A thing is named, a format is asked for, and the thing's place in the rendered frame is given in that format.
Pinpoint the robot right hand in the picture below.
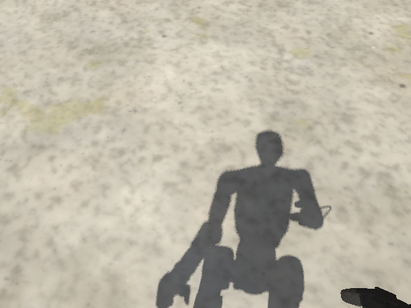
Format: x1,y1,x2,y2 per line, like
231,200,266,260
340,287,411,308

